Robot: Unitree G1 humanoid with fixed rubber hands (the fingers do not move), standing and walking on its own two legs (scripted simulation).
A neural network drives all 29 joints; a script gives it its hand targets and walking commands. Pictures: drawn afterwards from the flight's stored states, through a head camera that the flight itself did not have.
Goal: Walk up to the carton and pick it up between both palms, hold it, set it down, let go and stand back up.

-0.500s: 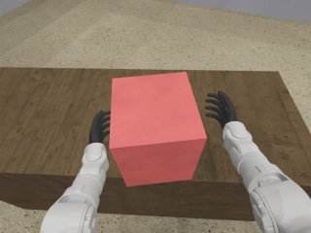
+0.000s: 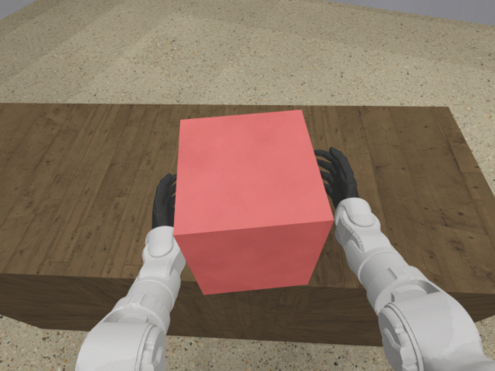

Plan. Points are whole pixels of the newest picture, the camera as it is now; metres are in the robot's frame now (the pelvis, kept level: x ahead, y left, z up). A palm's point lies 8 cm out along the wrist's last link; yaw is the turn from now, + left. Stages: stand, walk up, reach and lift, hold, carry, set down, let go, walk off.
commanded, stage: reach and lift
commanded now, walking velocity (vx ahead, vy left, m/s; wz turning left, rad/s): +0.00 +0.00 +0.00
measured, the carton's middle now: (249, 208) +0.41 +0.05 +0.00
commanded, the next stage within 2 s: none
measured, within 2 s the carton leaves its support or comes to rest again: leaves its support in 1.40 s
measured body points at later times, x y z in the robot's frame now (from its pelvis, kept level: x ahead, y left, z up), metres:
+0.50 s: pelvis +0.00 +0.00 +0.00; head +0.07 +0.00 +0.44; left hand +0.39 +0.18 +0.01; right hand +0.43 -0.11 +0.03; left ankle +0.02 +0.13 -0.72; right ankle +0.02 -0.12 -0.72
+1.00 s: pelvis +0.00 +0.00 +0.00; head +0.07 +0.00 +0.44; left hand +0.39 +0.18 +0.01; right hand +0.43 -0.11 +0.03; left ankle +0.02 +0.13 -0.72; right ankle +0.02 -0.12 -0.72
